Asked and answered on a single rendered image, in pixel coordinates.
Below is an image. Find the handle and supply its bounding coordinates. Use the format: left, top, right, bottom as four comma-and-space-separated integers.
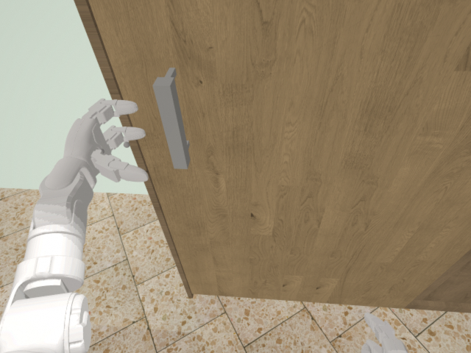
153, 68, 190, 169

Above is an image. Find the left robot hand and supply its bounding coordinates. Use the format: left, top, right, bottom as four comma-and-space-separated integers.
63, 99, 149, 182

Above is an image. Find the wardrobe door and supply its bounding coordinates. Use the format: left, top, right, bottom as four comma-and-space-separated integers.
414, 249, 471, 304
88, 0, 471, 309

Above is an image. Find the left robot upper arm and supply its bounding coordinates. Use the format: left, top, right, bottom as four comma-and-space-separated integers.
0, 292, 91, 353

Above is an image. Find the right robot hand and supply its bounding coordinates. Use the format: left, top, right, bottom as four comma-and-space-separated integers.
361, 313, 408, 353

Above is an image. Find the robot left forearm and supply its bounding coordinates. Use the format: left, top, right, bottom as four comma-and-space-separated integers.
0, 157, 96, 336

